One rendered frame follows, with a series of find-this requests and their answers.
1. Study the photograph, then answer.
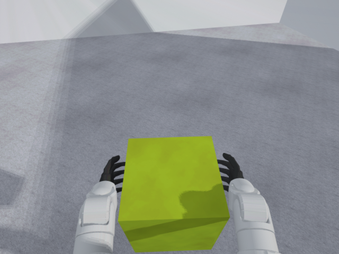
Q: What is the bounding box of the carton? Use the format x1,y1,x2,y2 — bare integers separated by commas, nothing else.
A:
118,136,230,252

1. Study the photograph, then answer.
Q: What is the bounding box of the right robot forearm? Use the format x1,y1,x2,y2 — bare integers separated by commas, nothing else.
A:
228,178,281,254

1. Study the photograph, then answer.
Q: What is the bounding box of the robot left hand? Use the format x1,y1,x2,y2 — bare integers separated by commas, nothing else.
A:
99,155,126,193

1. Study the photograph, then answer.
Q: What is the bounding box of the left robot forearm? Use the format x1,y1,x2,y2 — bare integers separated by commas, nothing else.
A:
73,181,118,254

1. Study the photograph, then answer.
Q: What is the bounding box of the robot right hand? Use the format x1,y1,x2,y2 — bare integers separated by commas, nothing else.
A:
217,153,244,192

